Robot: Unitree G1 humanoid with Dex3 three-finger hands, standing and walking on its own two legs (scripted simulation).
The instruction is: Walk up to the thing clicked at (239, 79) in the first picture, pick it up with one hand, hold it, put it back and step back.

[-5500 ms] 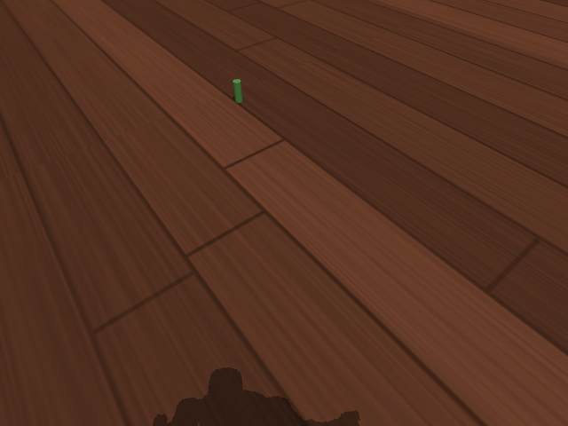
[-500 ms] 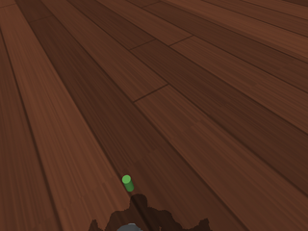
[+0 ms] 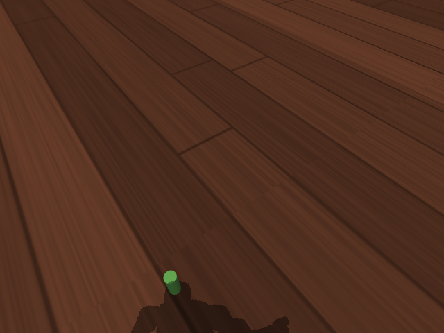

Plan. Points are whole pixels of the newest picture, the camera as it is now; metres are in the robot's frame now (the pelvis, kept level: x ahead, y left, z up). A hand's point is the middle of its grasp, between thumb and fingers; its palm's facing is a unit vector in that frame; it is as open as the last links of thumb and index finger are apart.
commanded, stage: walk up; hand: left
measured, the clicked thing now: (172, 282) +0.43 +0.22 -0.68
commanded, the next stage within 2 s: stand in 1.22 s
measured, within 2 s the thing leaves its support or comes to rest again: neither
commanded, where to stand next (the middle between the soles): +0.09 -0.01 m, yaw +1 degrees
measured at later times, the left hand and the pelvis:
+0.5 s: hand out of the picture +0.14 +0.25 -0.13, palm faces +0.01 -0.94 -0.33, open 7.4 cm; pelvis +0.03 +0.00 +0.02, yaw +1 degrees
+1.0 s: hand out of the picture +0.09 +0.26 -0.13, palm faces +0.03 -0.94 -0.33, open 7.4 cm; pelvis +0.03 +0.01 +0.03, yaw +2 degrees
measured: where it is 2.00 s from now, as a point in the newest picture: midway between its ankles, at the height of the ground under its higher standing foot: outside the picture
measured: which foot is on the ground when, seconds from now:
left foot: down 0.00-1.00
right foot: down 0.00-1.00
